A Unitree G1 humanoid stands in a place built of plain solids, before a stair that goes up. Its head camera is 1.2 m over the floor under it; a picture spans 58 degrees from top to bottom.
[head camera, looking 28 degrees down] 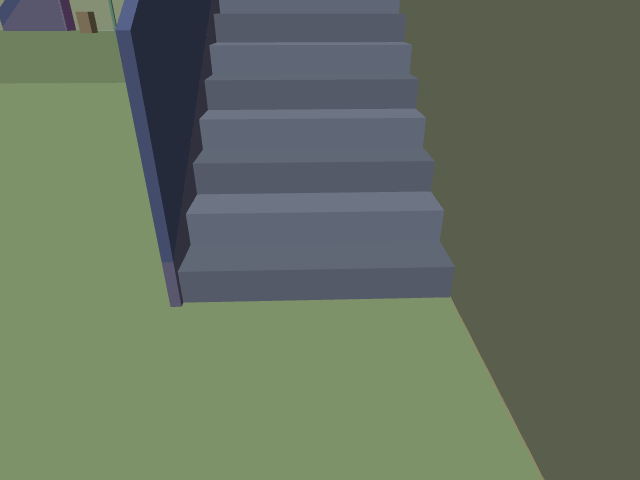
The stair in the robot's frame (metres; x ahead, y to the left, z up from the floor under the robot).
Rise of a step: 0.17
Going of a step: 0.25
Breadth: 1.25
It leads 2 degrees to the left of straight ahead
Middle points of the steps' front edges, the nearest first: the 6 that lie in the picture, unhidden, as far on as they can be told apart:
1.66 0.01 0.17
1.91 0.02 0.34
2.16 0.03 0.51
2.41 0.04 0.67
2.66 0.04 0.84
2.91 0.05 1.01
